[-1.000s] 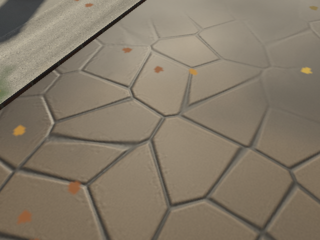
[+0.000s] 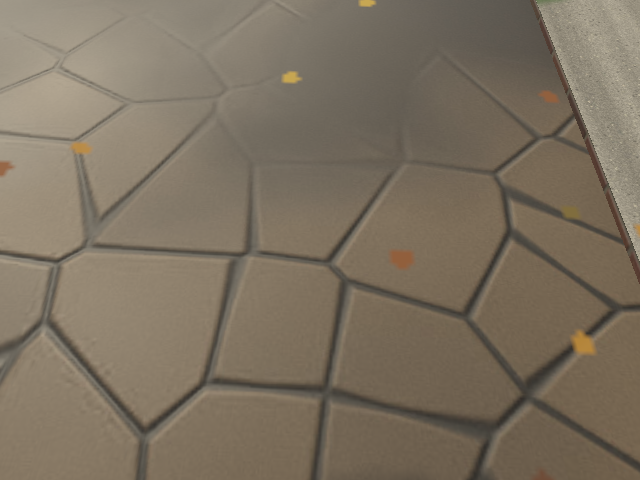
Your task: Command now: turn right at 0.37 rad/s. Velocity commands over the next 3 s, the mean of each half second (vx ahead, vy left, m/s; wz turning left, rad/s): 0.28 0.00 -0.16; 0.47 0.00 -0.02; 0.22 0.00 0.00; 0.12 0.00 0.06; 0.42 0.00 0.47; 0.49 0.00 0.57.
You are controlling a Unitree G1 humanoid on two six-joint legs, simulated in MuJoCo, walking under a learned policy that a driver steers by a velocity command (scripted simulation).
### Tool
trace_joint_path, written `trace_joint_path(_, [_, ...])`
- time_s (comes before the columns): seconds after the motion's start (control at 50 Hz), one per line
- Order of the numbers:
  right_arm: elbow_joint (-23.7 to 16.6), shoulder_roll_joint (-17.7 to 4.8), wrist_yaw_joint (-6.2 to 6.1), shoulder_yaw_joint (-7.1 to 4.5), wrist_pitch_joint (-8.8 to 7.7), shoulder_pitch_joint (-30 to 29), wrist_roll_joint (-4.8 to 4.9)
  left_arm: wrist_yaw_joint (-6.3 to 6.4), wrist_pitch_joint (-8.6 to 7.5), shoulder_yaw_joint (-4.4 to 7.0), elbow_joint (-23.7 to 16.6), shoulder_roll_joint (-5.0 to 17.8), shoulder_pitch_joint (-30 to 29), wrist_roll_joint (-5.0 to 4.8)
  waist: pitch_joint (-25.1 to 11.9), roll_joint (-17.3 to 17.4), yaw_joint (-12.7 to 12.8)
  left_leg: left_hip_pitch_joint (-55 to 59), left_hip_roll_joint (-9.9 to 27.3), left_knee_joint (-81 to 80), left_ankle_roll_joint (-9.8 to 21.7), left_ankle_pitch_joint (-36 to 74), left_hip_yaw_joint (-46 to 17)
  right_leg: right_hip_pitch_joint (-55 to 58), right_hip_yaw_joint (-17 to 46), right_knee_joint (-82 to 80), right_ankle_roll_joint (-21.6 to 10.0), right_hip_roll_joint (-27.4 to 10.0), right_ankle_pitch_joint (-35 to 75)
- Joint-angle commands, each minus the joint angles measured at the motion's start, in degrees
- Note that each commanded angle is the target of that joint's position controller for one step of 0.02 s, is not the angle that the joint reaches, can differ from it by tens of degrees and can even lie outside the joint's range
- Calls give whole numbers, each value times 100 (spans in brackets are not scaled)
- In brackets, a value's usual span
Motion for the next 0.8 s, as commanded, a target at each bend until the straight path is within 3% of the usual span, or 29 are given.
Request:
trace_joint_path(0.02, [-485,-689,-63,-133,-70,-427,116,53,-6,255,-137,634,317,11,-357,918,148,813,1615,-885,1130,2237,-1458,-740,63,1405,343,-269,106])
trace_joint_path(0.06, [-353,-640,-94,-99,-25,-58,113,4,-13,111,-173,286,163,-20,-477,1018,-18,974,1300,-1184,1057,770,-1111,-641,-303,736,390,-380,522])
trace_joint_path(0.1, [-262,-759,-114,-123,2,226,141,-54,-78,0,-263,129,-139,-23,-423,1363,-258,1126,1267,-1519,1049,-643,-1228,-517,-683,-160,378,-544,548])
trace_joint_path(0.16, [-212,-1063,-94,-195,10,394,184,-132,-224,-72,-308,96,-371,-23,-207,1461,-371,776,1378,-1663,1065,-873,-1221,265,-1056,-1447,182,-651,223])
trace_joint_path(0.2, [-143,-1175,-49,-214,6,549,265,-176,-331,-51,-184,185,-180,-44,-115,1324,-300,499,1444,-1631,1107,-881,-1223,892,-1185,-2330,-30,-595,596])
trace_joint_path(0.24, [-108,-1080,-6,-161,0,515,331,-209,-415,-33,114,152,364,-55,-62,1105,25,-50,1330,-1360,992,-881,-1064,1965,-1336,-3485,-301,-502,1560])
trace_joint_path(0.26, [-102,-835,16,-73,-51,501,292,-184,-437,-5,240,221,755,-69,-251,967,222,-548,1196,-1004,769,-837,-906,2810,-1095,-3532,-416,-664,1598])
trace_joint_path(0.28, [-216,-375,74,84,-131,253,182,-133,-455,37,366,400,1413,-62,-553,392,508,-1340,787,180,376,-916,-404,3770,-78,-3710,-619,-1435,1227])
trace_joint_path(0.3, [-586,-193,89,147,-261,8,154,-142,-456,215,382,1142,1639,9,-508,-1072,518,-2620,125,1611,-13,-1421,428,3941,1842,-4127,-1342,-2616,201])
trace_joint_path(0.32, [-670,-728,55,-8,-341,-317,279,-173,-550,192,400,975,1695,62,-43,-771,711,-3215,342,2694,-52,-1863,37,3492,2538,-4480,-1891,-2970,-396])
trace_joint_path(0.34, [-606,-919,88,-85,-374,-165,359,-177,-635,66,398,623,1474,62,301,-635,523,-3544,549,3118,28,-1406,-157,3403,2230,-4551,-1823,-2779,-657])
trace_joint_path(0.36, [-487,-868,120,-84,-392,-27,343,-184,-695,8,369,460,1311,56,380,-642,422,-3621,643,3243,85,-947,-154,3365,1823,-4618,-1663,-2518,-443])
trace_joint_path(0.4, [-465,-798,182,-83,-432,-94,217,-180,-704,-57,364,346,1107,40,470,-476,312,-3597,790,3055,30,-170,-136,3200,1148,-4745,-1468,-2247,754])
trace_joint_path(0.46, [-462,-501,265,25,-450,-264,171,-147,-676,-72,409,348,1090,52,357,-308,297,-3112,707,2384,-204,678,138,2812,284,-4842,-1388,-1912,2160])
trace_joint_path(0.52, [-600,-297,308,140,-457,-786,202,-119,-670,-49,566,490,1284,29,432,-318,458,-2377,521,1227,-290,1422,304,2336,-224,-4863,-1281,-1736,2646])
trace_joint_path(0.58, [-739,-360,378,153,-468,-1179,254,-120,-681,-11,758,649,1553,-35,567,-293,527,-1970,388,568,-167,1687,307,2324,-232,-4892,-1259,-1939,2641])
trace_joint_path(0.64, [-793,-537,427,105,-488,-1185,259,-110,-648,25,899,733,1578,-77,530,-296,342,-1804,331,208,105,1428,230,2838,-244,-4590,-1116,-2187,3349])
trace_joint_path(0.68, [-704,-758,372,5,-470,-685,226,-93,-598,65,933,865,1526,-45,27,-420,-2,-932,45,182,334,1073,458,3080,-395,-3792,-975,-2129,5344])
trace_joint_path(0.7, [-493,-951,303,-111,-438,117,223,-77,-554,46,941,835,1496,-18,-529,-370,-446,187,-126,119,515,1083,622,2897,-612,-2793,-839,-1904,6233])
trace_joint_path(0.72, [-292,-1177,224,-196,-395,1106,219,-52,-546,-29,870,680,1535,73,-1264,-209,-878,1927,386,398,759,1154,104,1893,-690,-1391,-656,-1696,5494])
trace_joint_path(0.74, [-178,-1825,209,-320,-388,1669,64,-99,-626,-255,711,-108,2327,72,-2368,1461,-559,4183,2078,46,1738,-116,-2759,-327,-836,1177,-207,-693,2016])
trace_joint_path(0.76, [-138,-1309,232,-190,-380,1762,116,-141,-762,-222,854,183,2155,-24,-2813,1685,-707,4151,2373,-1116,1832,-1052,-4396,-908,-34,1952,-215,-419,-269])
trace_joint_path(0.78, [-140,-1077,208,-97,-374,1255,157,-187,-810,-76,665,635,1449,-215,-1559,1261,-647,3282,2189,-1278,1512,-1356,-3536,-1510,-175,2242,-260,-799,-12])
trace_joint_path(0.8, [-168,-965,194,-61,-362,874,171,-183,-845,-105,541,623,1035,-215,-886,777,-481,2345,1979,-1376,1358,-975,-2766,-1471,-421,1993,-320,-1113,491])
